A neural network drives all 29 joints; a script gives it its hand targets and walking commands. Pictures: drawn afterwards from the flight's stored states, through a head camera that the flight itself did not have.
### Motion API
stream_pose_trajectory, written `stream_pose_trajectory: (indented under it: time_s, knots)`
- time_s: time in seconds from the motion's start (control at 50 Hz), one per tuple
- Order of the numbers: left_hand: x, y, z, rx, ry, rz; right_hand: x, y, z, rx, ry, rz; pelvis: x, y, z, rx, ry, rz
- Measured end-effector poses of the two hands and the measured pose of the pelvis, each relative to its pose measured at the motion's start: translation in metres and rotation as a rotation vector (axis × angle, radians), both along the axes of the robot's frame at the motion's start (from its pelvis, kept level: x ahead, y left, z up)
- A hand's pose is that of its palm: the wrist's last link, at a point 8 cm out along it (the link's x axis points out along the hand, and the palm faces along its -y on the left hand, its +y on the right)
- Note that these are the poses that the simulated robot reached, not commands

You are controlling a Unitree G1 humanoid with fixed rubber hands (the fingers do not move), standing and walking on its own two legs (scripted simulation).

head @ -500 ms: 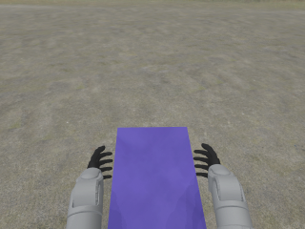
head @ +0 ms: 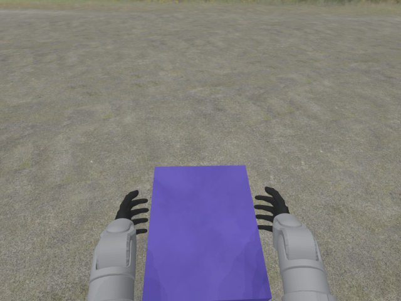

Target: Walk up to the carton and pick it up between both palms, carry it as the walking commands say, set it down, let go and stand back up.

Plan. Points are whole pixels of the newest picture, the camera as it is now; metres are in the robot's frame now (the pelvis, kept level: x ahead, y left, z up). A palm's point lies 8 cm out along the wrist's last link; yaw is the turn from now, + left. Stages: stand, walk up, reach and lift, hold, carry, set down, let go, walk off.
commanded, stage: hold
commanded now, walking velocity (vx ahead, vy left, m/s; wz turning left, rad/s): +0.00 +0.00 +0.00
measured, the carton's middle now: (202, 234) +0.32 +0.00 -0.04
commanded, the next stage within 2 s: carry in 0.60 s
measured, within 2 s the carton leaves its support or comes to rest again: neither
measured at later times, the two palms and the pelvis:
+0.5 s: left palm (124, 227) +0.28 +0.16 +0.05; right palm (280, 223) +0.28 -0.16 +0.05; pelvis +0.00 +0.00 +0.00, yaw +0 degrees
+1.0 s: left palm (83, 289) +0.16 +0.20 +0.06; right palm (261, 249) +0.22 -0.10 +0.06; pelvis -0.09 -0.01 -0.03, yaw +10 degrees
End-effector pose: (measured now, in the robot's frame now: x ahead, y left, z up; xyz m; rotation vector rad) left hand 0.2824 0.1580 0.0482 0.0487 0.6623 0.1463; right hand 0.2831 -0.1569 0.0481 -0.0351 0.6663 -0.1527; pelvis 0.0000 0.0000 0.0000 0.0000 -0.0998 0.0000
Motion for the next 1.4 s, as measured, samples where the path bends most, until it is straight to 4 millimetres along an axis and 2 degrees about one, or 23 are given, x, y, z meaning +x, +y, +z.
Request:
stream_pose_trajectory:
  time_s: [0.6,0.7,0.8,0.88,0.98,1.14,1.24,1.32,1.4]
  knots:
    - [-0.001,0.000,-0.001,0.007,-0.001,-0.001,-0.003,0.000,-0.002,-0.003,0.000,0.001,0.002,0.002,-0.001,0.000,0.012,-0.002]
    - [-0.001,-0.001,0.001,0.003,-0.045,0.027,-0.004,0.002,-0.001,-0.011,-0.043,-0.023,-0.009,0.001,-0.013,-0.015,0.080,0.018]
    - [-0.019,0.008,0.000,0.020,-0.075,0.097,-0.014,0.018,0.001,-0.006,-0.071,-0.053,-0.030,0.005,-0.028,-0.025,0.116,0.073]
    - [-0.049,0.027,-0.001,0.002,-0.069,0.179,-0.027,0.039,0.003,0.002,-0.066,-0.012,-0.052,0.007,-0.035,-0.026,0.144,0.109]
    - [-0.106,0.039,0.007,-0.008,-0.028,0.285,-0.057,0.055,0.008,0.008,-0.023,0.081,-0.083,-0.005,-0.027,-0.055,0.178,0.162]
    - [-0.196,0.033,0.026,0.009,-0.010,0.415,-0.110,0.057,0.020,0.037,-0.003,0.203,-0.133,-0.034,-0.018,-0.042,0.197,0.313]
    - [-0.253,0.034,0.037,0.014,0.008,0.478,-0.146,0.065,0.031,0.042,0.013,0.270,-0.164,-0.041,-0.011,0.024,0.184,0.413]
    - [-0.300,0.046,0.042,0.017,-0.026,0.544,-0.172,0.086,0.040,0.051,-0.019,0.333,-0.195,-0.042,-0.015,0.023,0.185,0.501]
    - [-0.362,0.069,0.028,-0.007,-0.047,0.643,-0.208,0.122,0.035,0.030,-0.039,0.430,-0.233,-0.039,-0.031,-0.007,0.183,0.582]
